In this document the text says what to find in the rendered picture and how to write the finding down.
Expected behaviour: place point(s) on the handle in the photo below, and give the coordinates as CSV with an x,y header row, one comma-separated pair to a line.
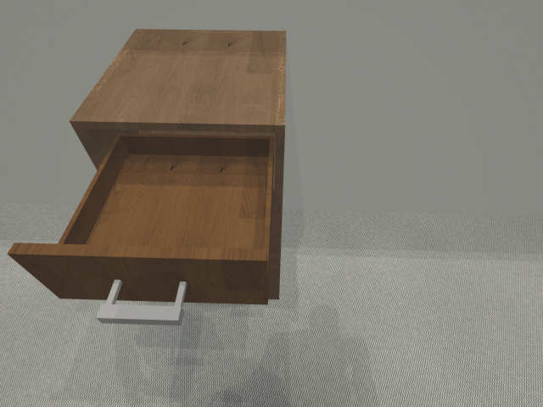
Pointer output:
x,y
141,314

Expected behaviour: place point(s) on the cabinet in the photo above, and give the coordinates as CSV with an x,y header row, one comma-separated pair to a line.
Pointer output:
x,y
194,82

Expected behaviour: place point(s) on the drawer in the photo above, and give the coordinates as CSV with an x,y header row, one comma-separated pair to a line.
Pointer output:
x,y
164,209

